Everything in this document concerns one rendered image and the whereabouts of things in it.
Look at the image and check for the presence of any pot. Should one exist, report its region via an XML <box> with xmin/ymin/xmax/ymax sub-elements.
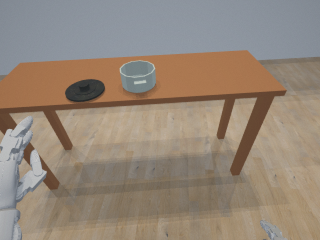
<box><xmin>119</xmin><ymin>60</ymin><xmax>156</xmax><ymax>93</ymax></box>

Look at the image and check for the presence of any robot right hand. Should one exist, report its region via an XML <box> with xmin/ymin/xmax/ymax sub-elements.
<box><xmin>260</xmin><ymin>220</ymin><xmax>287</xmax><ymax>240</ymax></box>

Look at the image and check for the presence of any lid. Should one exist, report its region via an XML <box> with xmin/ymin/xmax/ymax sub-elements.
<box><xmin>65</xmin><ymin>79</ymin><xmax>105</xmax><ymax>102</ymax></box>

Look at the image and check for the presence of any knob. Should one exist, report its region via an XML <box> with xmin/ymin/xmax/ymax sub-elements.
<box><xmin>78</xmin><ymin>81</ymin><xmax>90</xmax><ymax>90</ymax></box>

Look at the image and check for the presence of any left robot forearm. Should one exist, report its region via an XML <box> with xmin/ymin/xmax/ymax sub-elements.
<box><xmin>0</xmin><ymin>208</ymin><xmax>22</xmax><ymax>240</ymax></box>

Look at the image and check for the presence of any table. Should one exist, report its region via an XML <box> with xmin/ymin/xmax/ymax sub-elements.
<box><xmin>0</xmin><ymin>50</ymin><xmax>287</xmax><ymax>190</ymax></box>

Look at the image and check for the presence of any robot left hand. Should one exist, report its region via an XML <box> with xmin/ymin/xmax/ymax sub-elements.
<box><xmin>0</xmin><ymin>116</ymin><xmax>47</xmax><ymax>210</ymax></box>

